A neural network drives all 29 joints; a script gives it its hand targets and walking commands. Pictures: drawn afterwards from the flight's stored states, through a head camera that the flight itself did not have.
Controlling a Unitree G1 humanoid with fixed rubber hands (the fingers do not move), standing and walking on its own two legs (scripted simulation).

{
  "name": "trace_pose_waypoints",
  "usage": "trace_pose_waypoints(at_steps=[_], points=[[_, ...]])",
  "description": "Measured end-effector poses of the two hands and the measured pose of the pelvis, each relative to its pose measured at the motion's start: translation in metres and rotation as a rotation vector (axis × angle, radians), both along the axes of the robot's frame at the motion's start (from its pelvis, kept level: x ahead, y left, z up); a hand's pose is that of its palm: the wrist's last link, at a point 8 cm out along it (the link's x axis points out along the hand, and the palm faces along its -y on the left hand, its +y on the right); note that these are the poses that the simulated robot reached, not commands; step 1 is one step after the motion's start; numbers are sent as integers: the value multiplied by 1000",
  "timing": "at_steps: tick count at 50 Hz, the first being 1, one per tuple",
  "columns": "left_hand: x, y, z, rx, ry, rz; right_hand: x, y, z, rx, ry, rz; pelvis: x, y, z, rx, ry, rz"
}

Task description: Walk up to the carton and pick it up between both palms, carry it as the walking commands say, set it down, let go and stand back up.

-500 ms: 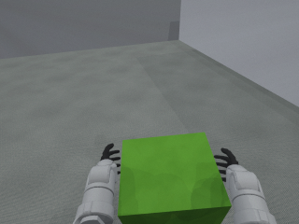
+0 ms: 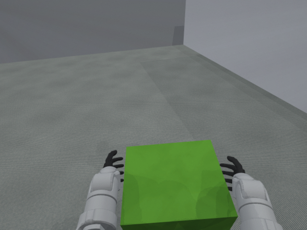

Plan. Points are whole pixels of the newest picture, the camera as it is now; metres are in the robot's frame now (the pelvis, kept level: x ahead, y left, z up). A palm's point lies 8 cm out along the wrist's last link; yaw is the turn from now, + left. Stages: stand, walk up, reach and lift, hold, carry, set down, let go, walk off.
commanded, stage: hold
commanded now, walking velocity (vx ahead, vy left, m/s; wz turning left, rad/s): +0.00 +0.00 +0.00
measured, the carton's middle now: (172, 188) +0.31 +0.00 -0.04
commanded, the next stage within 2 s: carry in 0.94 s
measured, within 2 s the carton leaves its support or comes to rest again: neither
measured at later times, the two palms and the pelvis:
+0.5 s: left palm (109, 174) +0.28 +0.18 +0.04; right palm (239, 181) +0.29 -0.18 +0.04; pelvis +0.00 +0.00 +0.00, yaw +0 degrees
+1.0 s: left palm (109, 174) +0.28 +0.18 +0.05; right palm (239, 181) +0.29 -0.18 +0.04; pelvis -0.01 +0.00 +0.00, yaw +0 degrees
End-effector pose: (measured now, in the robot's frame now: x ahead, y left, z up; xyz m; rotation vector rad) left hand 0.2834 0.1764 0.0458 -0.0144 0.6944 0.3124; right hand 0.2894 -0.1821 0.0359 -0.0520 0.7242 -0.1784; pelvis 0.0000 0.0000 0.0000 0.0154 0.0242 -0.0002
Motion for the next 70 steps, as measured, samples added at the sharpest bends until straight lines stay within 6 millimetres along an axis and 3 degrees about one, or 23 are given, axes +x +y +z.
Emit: trace_pose_waypoints(at_steps=[47, 53, 59, 65, 70], points=[[1, -1, -1, -3, -5, -4, -1, 0, -1, -7, 8, 0, 0, 0, 0, 0, -2, -1], [-3, 1, 5, 25, -51, -18, -6, 2, 11, -48, -46, -2, -11, 2, -7, -10, -48, 1], [-9, 27, 18, 0, -59, 23, -4, 29, 28, -27, -54, -11, -11, 25, -11, -19, -46, 43], [-14, 79, 25, -38, -81, 94, 4, 82, 35, -3, -72, 8, -8, 63, -21, -25, -24, 76], [-33, 115, 24, -50, -55, 161, -8, 120, 39, 33, -46, -18, -7, 78, -18, -41, -19, 78]])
